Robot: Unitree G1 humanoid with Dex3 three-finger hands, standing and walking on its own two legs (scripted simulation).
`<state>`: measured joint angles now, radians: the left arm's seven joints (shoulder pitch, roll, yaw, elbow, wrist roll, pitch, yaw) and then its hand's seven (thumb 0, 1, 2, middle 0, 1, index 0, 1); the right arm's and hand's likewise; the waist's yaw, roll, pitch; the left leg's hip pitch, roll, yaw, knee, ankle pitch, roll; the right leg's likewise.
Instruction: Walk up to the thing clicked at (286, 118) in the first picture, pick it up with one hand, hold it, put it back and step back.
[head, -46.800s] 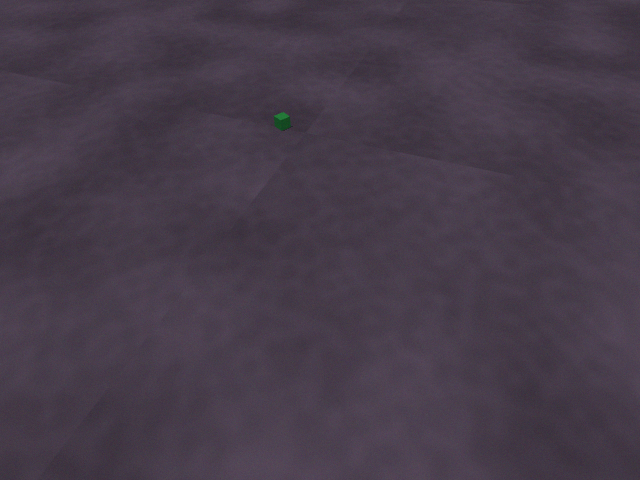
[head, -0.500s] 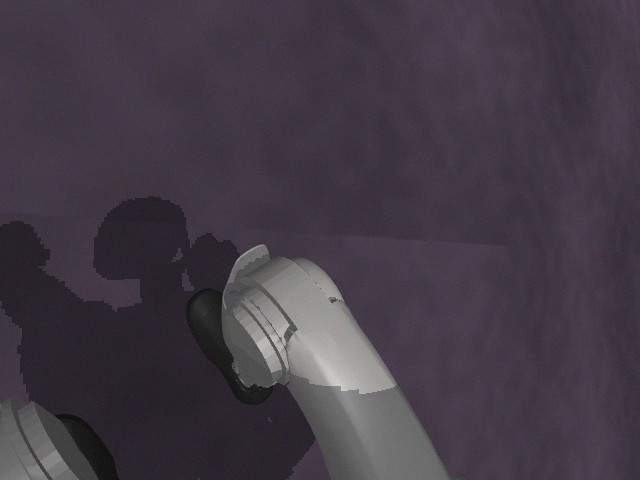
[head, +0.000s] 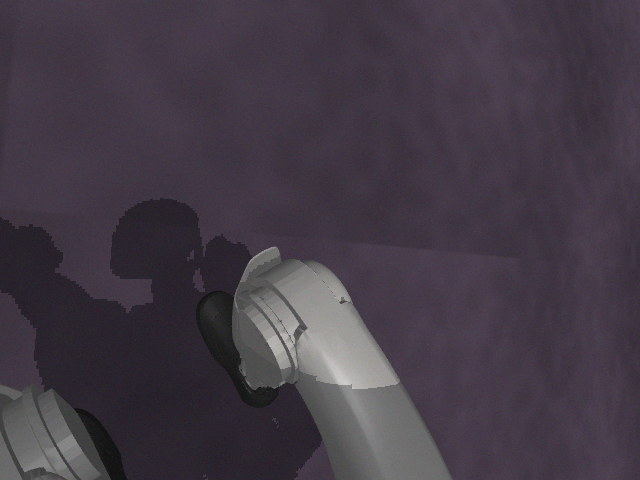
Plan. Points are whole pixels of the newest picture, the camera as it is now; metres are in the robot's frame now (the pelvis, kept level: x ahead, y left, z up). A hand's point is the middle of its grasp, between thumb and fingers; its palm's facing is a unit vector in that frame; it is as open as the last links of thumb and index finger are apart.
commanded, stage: settle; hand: left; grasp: from above
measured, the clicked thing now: out of the picture +0.54 +0.30 -0.29
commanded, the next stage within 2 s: lift in 0.46 s
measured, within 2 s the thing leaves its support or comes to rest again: neither
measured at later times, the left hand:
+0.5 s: hand out of the picture +0.51 +0.30 -0.18, palm faces -0.29 -0.34 -0.89, open 9.9 cm
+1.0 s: hand out of the picture +0.48 +0.31 -0.08, palm faces -0.30 -0.32 -0.90, open 9.6 cm
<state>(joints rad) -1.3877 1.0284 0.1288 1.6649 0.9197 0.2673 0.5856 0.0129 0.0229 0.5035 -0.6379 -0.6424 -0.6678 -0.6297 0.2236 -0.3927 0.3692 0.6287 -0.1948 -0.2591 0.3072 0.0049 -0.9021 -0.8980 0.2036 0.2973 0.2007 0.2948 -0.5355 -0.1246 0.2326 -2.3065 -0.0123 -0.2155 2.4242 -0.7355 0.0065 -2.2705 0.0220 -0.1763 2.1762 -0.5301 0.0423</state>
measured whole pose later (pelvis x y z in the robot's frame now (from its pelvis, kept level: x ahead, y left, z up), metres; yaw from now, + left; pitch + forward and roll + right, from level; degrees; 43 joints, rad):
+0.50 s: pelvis +0.00 +0.00 +0.00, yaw +5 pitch +35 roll -10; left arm -1.29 0.78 0.09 1.61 0.92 0.32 0.44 0.01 0.02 0.51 -0.64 -0.64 -0.67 -0.62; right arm 0.21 -0.33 0.23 0.72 -0.16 -0.23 0.26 0.00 -0.88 -0.89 0.20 0.30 0.20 0.29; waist -0.44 -0.02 0.05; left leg -2.29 -0.02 -0.14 2.41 -0.73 0.00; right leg -2.29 0.00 -0.11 2.22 -0.55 0.03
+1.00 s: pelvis +0.01 -0.01 +0.03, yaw +10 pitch +37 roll -5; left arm -1.13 0.59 0.07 1.39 0.89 0.34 0.27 0.00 0.12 0.35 -0.66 -0.56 -0.73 -0.47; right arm 0.27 -0.32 0.06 0.79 -0.08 -0.12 0.23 0.00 -0.90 -0.90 0.20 0.30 0.20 0.29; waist -0.28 0.08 -0.11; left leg -2.18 -0.03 -0.07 2.28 -0.74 -0.01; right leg -2.22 -0.01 -0.05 2.17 -0.59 0.01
